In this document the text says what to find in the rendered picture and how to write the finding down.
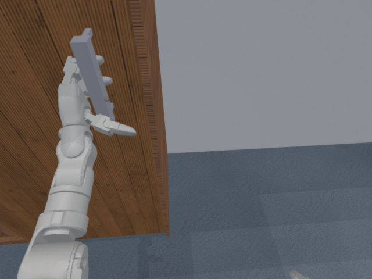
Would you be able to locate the handle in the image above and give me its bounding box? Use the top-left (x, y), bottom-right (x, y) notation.
top-left (70, 28), bottom-right (115, 121)

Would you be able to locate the wardrobe door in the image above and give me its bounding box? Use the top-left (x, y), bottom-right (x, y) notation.
top-left (0, 0), bottom-right (165, 243)
top-left (0, 223), bottom-right (19, 237)

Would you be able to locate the left robot upper arm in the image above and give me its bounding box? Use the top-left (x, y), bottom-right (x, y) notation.
top-left (20, 241), bottom-right (89, 279)

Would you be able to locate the left robot hand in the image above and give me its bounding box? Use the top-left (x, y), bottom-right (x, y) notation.
top-left (58, 55), bottom-right (137, 136)

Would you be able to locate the left robot forearm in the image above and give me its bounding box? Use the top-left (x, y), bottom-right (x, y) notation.
top-left (17, 124), bottom-right (97, 279)

